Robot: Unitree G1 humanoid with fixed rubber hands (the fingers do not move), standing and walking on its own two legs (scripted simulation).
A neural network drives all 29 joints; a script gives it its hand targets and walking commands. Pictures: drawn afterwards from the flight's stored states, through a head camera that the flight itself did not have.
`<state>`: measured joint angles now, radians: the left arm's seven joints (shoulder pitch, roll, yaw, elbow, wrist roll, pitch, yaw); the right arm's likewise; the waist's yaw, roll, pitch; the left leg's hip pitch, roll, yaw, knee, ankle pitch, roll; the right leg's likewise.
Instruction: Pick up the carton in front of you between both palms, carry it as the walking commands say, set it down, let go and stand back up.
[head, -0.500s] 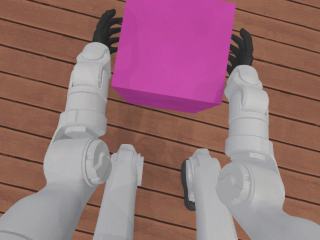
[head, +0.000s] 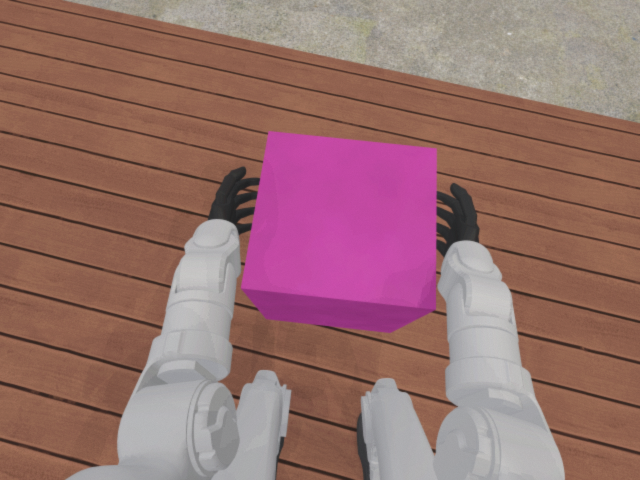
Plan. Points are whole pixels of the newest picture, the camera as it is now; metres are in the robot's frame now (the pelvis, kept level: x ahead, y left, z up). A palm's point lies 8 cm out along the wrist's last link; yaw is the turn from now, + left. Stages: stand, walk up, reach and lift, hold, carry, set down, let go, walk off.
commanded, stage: reach and lift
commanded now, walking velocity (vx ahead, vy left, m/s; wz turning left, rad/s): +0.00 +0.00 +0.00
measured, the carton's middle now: (338, 246) +0.43 +0.00 -0.10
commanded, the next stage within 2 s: hold in 1.68 s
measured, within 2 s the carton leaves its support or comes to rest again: neither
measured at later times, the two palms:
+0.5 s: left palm (188, 216) +0.37 +0.14 +0.12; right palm (533, 229) +0.37 -0.15 +0.12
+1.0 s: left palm (158, 212) +0.34 +0.14 +0.18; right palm (587, 224) +0.35 -0.16 +0.18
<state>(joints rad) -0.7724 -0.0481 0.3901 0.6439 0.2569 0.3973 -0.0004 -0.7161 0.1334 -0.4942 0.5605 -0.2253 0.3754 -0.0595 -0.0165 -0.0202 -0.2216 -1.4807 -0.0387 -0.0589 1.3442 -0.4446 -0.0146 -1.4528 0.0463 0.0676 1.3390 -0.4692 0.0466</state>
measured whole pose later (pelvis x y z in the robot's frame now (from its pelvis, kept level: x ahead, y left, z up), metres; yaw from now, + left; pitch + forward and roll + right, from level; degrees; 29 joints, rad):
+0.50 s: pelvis +0.05 -0.01 +0.12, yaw +1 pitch +12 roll +0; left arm -0.37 -0.14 0.32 0.48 0.25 0.44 0.00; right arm -0.37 0.17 -0.35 0.47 -0.25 0.43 -0.03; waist 0.00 -0.02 -0.13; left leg -0.64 -0.02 -0.06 0.74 -0.31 -0.02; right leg -0.62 0.03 0.08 0.75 -0.33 0.02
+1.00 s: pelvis +0.04 -0.01 +0.15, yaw +0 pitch -4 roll +0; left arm -0.34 -0.17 0.32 0.38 0.31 0.61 -0.02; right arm -0.35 0.18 -0.34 0.40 -0.32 0.59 0.01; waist 0.01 -0.01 0.03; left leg -0.19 -0.01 -0.06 0.46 -0.20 -0.01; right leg -0.18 0.02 0.08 0.47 -0.22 0.01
